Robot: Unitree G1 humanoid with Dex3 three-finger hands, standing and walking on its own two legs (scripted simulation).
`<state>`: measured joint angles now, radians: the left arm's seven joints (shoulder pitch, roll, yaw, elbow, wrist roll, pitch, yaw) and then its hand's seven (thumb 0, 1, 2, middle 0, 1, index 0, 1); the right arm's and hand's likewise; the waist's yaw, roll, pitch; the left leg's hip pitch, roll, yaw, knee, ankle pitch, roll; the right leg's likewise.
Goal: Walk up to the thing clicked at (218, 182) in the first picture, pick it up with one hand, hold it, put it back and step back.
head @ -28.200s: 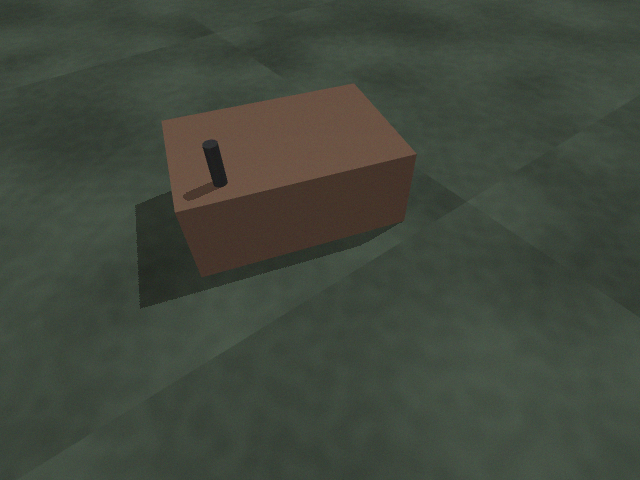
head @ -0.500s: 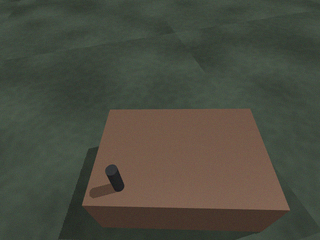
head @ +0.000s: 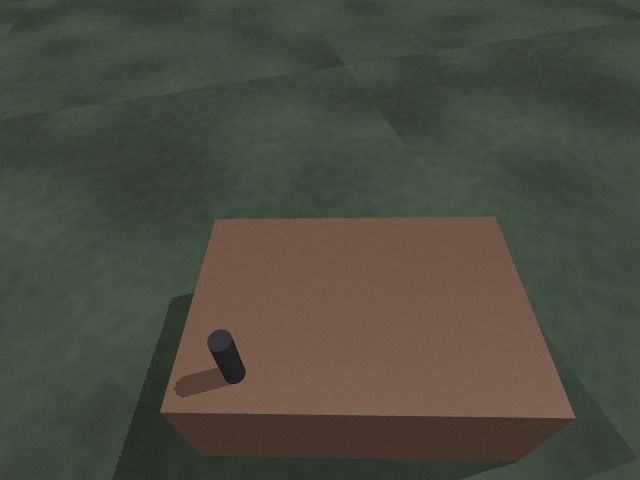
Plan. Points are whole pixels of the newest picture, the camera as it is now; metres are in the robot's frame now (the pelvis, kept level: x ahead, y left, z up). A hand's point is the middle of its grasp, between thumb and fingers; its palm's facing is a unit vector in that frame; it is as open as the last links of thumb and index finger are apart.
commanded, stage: stand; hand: left
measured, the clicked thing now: (227, 358) +0.46 +0.24 -0.34
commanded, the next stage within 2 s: step back in 0.80 s
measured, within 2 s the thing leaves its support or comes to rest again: neither
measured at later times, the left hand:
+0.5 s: hand out of the picture +0.08 +0.25 -0.15, palm faces -0.01 -0.94 -0.35, open 7.4 cm
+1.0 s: hand out of the picture +0.07 +0.28 -0.17, palm faces -0.02 -0.93 -0.38, open 7.4 cm
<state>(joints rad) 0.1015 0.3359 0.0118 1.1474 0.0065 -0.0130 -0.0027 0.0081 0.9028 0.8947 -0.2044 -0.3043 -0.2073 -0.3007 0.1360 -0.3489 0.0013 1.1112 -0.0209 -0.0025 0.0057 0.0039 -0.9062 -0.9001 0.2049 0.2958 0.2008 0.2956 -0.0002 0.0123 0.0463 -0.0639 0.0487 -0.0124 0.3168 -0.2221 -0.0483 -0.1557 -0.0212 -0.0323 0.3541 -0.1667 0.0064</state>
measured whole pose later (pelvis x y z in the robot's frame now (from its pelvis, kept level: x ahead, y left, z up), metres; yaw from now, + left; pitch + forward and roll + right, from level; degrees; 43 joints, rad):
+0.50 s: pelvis +0.00 +0.00 +0.00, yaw +0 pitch -2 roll +0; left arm 0.10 0.34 0.01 1.14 0.01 -0.01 0.00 0.01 0.90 0.89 -0.20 -0.30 -0.21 -0.30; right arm 0.13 -0.35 0.00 1.11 -0.02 -0.01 0.01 0.00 -0.91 -0.90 0.21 0.30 0.20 0.30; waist 0.00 0.01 0.05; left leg -0.06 0.05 -0.01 0.31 -0.22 -0.05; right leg -0.15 -0.02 -0.03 0.35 -0.17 0.01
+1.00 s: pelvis -0.04 +0.02 -0.01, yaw -1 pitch -1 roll +0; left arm 0.06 0.37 0.06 1.00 0.02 0.02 0.01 0.01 0.90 0.89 -0.21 -0.30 -0.21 -0.30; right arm 0.10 -0.39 -0.05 1.01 0.00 0.05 0.02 0.00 -0.91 -0.90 0.20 0.30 0.20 0.30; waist 0.00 -0.01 0.15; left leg -0.31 -0.02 -0.03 0.79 -0.47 0.03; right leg -0.31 -0.05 0.00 0.51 -0.18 0.01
